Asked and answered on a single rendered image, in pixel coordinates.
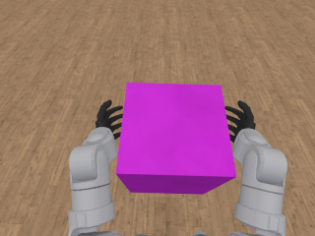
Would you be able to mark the left robot forearm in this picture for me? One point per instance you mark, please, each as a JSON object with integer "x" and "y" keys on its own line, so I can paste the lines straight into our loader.
{"x": 92, "y": 205}

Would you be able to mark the left robot hand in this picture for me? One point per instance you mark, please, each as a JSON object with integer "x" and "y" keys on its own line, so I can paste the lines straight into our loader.
{"x": 103, "y": 120}

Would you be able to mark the carton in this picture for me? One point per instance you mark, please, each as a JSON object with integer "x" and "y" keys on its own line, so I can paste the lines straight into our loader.
{"x": 174, "y": 139}

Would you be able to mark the right robot forearm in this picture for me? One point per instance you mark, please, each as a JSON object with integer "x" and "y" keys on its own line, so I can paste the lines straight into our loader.
{"x": 260, "y": 204}

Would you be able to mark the right robot hand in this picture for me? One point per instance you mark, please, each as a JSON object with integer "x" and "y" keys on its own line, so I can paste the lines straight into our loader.
{"x": 246, "y": 119}

